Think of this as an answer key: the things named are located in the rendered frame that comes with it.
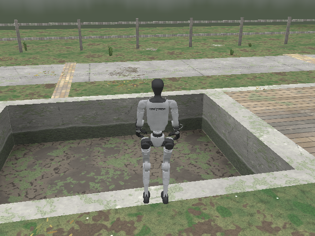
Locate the robot right thigh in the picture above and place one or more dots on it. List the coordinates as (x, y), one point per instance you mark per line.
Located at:
(167, 151)

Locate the robot right forearm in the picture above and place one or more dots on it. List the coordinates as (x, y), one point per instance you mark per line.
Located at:
(177, 128)

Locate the right robot hand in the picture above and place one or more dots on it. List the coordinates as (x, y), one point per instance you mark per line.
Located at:
(177, 135)

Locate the right robot upper arm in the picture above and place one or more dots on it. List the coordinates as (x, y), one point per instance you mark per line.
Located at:
(174, 112)

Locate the robot left forearm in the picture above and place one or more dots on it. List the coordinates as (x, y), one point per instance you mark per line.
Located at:
(138, 128)

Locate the left robot upper arm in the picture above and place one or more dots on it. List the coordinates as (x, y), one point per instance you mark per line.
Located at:
(140, 112)

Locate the robot left shin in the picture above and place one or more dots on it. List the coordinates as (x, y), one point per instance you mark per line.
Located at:
(146, 179)

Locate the left robot hand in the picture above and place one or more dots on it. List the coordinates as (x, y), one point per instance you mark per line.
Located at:
(141, 136)

